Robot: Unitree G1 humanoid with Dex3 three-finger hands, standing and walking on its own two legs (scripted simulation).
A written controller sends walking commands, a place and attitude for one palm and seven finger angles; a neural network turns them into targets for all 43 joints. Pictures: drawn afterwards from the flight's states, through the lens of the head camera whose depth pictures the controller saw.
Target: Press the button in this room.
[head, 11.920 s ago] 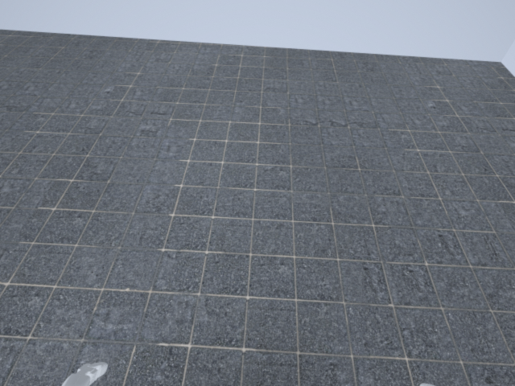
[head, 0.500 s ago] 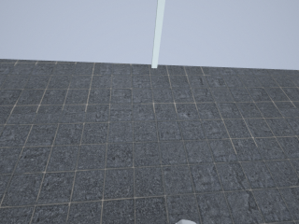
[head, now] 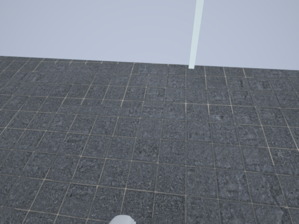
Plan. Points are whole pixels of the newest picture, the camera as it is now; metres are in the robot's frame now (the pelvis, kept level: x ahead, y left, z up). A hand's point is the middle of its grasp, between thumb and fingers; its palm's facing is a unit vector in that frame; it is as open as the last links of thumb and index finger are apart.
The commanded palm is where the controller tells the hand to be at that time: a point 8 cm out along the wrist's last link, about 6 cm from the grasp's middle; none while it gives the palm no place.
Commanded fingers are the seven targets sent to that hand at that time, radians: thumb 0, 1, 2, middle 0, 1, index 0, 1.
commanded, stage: turn or walk to find it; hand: left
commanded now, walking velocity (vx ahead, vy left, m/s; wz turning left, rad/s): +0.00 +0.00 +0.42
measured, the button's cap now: out of the picture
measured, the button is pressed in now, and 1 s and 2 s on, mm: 0 0 0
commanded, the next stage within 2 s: none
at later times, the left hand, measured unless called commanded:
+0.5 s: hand out of the picture -0.01 +0.26 -0.17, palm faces +0.26 -0.93 -0.25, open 7.4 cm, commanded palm none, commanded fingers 0.00 0.90 0.90 -0.20 -0.30 -0.20 -0.30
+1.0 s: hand out of the picture -0.06 +0.17 -0.15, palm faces +0.45 -0.85 -0.27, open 7.4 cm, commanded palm none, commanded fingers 0.00 0.90 0.90 -0.20 -0.30 -0.20 -0.30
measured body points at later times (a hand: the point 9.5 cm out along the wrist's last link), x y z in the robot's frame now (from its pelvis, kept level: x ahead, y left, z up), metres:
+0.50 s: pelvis -0.02 +0.04 +0.00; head +0.00 +0.05 +0.44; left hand -0.02 +0.31 -0.15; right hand +0.12 -0.18 -0.14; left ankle -0.05 +0.15 -0.74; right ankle -0.01 -0.10 -0.68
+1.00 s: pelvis -0.03 -0.03 +0.00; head +0.01 -0.04 +0.45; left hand -0.08 +0.22 -0.13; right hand +0.11 -0.25 -0.17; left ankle -0.14 +0.12 -0.66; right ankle +0.01 -0.09 -0.74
